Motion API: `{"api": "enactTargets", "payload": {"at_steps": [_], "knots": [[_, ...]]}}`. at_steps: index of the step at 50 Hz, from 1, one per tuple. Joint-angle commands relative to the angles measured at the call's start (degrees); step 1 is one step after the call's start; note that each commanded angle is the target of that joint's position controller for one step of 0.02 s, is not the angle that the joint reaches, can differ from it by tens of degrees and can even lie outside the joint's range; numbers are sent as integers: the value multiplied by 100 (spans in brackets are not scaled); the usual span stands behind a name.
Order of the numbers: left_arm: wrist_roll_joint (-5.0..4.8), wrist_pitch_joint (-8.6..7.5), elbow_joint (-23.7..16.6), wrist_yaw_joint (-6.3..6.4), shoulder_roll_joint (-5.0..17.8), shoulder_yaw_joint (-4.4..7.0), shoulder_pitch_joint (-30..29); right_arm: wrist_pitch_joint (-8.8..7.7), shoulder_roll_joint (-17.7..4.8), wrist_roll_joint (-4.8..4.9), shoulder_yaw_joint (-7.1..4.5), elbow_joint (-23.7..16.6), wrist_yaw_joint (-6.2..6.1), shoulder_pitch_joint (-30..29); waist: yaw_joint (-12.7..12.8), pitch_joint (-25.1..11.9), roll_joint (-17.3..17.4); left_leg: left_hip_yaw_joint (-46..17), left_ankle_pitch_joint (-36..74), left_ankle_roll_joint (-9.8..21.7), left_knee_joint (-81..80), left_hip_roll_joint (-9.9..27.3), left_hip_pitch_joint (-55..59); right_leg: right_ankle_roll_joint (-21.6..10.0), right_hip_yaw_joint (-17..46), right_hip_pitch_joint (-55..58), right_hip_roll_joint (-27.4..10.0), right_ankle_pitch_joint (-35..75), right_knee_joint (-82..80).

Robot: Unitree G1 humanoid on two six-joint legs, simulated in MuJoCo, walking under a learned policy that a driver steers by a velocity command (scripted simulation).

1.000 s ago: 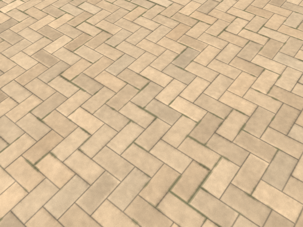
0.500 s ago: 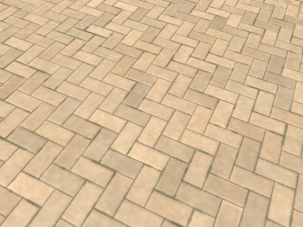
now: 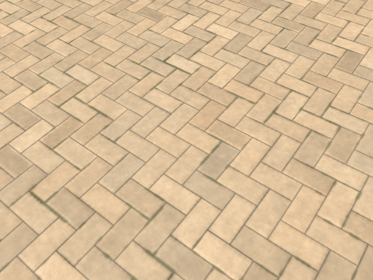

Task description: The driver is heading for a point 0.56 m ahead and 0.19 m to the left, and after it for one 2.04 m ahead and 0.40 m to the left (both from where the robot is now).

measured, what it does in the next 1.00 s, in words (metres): walks ahead, turning left: left foot, then right foot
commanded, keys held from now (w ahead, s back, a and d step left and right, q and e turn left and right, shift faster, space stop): w+q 0.64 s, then q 0.18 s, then e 0.18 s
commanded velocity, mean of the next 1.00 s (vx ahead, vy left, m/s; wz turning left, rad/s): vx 0.41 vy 0.00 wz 0.50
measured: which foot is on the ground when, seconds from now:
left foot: up 0.00-0.24, down 0.26-0.80, up 0.82-1.00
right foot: down 0.00-0.28, up 0.30-0.76, down 0.78-1.00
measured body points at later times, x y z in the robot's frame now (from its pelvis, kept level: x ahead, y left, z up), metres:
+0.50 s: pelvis +0.26 +0.07 -0.01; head +0.29 +0.09 +0.44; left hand +0.32 +0.35 -0.12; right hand +0.38 -0.19 -0.13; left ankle +0.24 +0.10 -0.75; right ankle +0.36 -0.09 -0.67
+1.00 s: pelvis +0.48 +0.09 -0.01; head +0.53 +0.10 +0.44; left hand +0.45 +0.37 -0.12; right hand +0.71 -0.10 -0.14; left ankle +0.40 +0.18 -0.69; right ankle +0.60 +0.05 -0.75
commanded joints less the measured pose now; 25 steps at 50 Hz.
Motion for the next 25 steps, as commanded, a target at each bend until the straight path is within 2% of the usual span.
{"api": "enactTargets", "payload": {"at_steps": [1,4,7,9,11,12,13,14,15,16,17,18,19,20,21,23,25], "knots": [[1,-94,-218,17,524,96,-29,-30,-18,1,37,-424,72,-362,-69,304,-598,71,643,-62,-602,88,-378,-401,532,-116,-1510,1571,-797],[0,-82,-99,45,620,113,179,-49,57,-22,114,-650,130,-973,82,396,-612,429,980,23,-1516,-6,-154,-349,176,78,-1549,2008,-718],[17,-19,57,87,714,137,459,-59,10,-48,134,-843,164,-1363,184,461,-594,702,681,237,-2031,-122,-84,-309,-48,640,-1708,2630,-463],[34,46,100,123,810,156,447,-56,-53,-63,108,-883,146,-1324,89,361,-660,889,193,440,-2242,-358,235,-250,-239,952,-1762,3905,16],[49,132,111,156,996,205,375,-54,-184,-73,34,-776,89,-838,-166,-1,-823,1079,-478,701,-2311,-760,929,-214,-383,1136,-1792,5505,1032],[50,194,98,153,1082,230,352,-89,-299,-75,-39,-628,53,-299,-384,-332,-819,1066,-682,856,-2492,-964,1554,-208,-403,1040,-1792,5612,1940],[32,233,33,132,1102,234,264,-142,-498,-124,-159,-344,-17,591,-805,-811,-564,843,-498,1064,-2994,-1031,2795,-66,-483,410,-1689,4782,3295],[-34,205,-228,87,745,145,335,-136,-1142,-182,-367,-239,-116,1204,-953,-1418,225,-1026,-1247,1548,-3224,294,4447,184,-496,-1341,-1328,2204,5219],[-45,137,-652,-10,572,146,127,-79,-1600,-14,-467,-378,-128,895,-603,-1710,1057,-4164,-759,2330,-4126,1537,5356,483,345,-3379,-3,-1988,6921],[25,77,-791,-33,833,176,-583,-21,-1443,93,-434,-352,-163,911,-783,-1224,79,-3605,-362,2177,-4328,1409,5083,425,1255,-3986,-368,-1508,6905],[-49,-1,-839,-53,710,126,-665,-32,-1161,120,-363,-305,-209,634,-562,-570,-108,-2846,92,1982,-4383,1289,4348,384,1272,-3980,-627,-971,6464],[-43,-22,-733,-38,689,128,-517,-67,-869,116,-288,-313,-225,373,-261,-171,-423,-2298,741,1683,-4468,965,3627,378,1267,-3615,-820,-743,5844],[67,58,-723,-32,680,135,-468,-116,-714,150,-235,-327,-249,178,-61,-40,-422,-1892,1217,1520,-4518,665,3162,441,1296,-3265,-903,-705,5491],[155,173,-670,-47,634,124,-295,-169,-616,160,-193,-373,-250,52,75,-130,-343,-1615,1476,1450,-4569,475,2919,509,1306,-2933,-933,-654,5276],[194,269,-684,-70,602,125,-274,-236,-619,175,-182,-373,-234,105,111,-197,-298,-1523,1743,1458,-4584,377,2809,574,1261,-2818,-905,-651,5137],[189,378,-785,-107,520,109,-450,-311,-779,179,-216,-327,-207,294,114,-178,-225,-1372,1797,1435,-4673,214,2644,682,1162,-2896,-877,-406,4748],[176,407,-976,-120,520,100,-954,-320,-851,162,-233,-295,-203,542,-39,-15,-110,-1408,1565,1345,-4782,131,2632,762,1116,-3201,-875,34,4245]]}}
